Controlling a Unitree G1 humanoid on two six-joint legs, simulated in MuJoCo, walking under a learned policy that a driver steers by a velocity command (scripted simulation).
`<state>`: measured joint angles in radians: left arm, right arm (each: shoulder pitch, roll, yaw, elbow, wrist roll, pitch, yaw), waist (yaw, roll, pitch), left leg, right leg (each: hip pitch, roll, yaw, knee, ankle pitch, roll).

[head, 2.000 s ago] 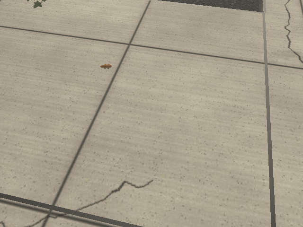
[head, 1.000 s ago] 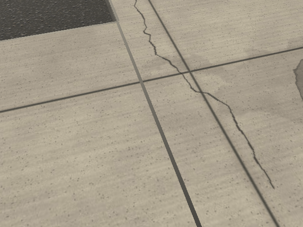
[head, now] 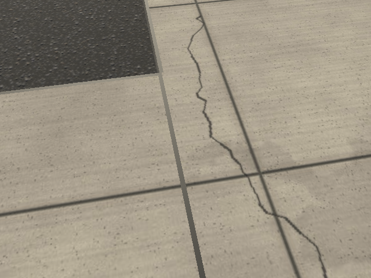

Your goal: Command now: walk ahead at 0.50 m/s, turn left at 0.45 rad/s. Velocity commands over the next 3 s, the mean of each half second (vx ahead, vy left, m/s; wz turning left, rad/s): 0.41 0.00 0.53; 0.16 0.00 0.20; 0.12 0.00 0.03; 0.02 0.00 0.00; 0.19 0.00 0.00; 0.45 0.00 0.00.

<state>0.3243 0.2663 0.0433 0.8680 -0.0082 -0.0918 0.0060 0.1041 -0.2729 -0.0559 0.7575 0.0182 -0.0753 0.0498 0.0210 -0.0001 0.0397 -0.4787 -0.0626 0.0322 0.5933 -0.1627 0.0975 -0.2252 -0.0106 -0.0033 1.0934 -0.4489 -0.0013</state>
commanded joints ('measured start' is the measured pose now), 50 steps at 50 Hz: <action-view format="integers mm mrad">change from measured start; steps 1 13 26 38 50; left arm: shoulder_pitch -84 -337 -191 -225 -232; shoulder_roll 135 61 86 124 57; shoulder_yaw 22 15 22 22 14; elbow -138 -246 -247 -153 -125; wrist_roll -13 11 28 -3 -1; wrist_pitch -69 -27 28 62 6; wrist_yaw -5 -4 2 -12 -39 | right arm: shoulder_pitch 166 243 219 162 167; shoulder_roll -138 -160 -157 -75 -140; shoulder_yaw -42 -50 -48 -17 -35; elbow -31 -42 -130 -143 -124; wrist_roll -4 9 -3 -26 -13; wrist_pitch -3 12 100 112 41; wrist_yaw -14 -61 -84 -59 -72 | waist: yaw -74 -92 -21 -53 -59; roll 7 83 -68 -125 132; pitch -147 -47 -161 -144 -24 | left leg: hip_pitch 541 223 -178 315 341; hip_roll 300 146 81 57 267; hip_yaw -509 -305 -158 -24 -303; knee -309 -346 696 -98 -395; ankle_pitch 37 148 -358 -16 -165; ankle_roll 214 124 -170 -88 96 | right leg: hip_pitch -541 -303 121 -95 -313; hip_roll -67 -5 -284 -199 -29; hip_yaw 97 51 299 112 -24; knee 189 -510 -717 -738 -374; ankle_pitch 86 548 702 328 102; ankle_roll -25 58 -232 -179 -27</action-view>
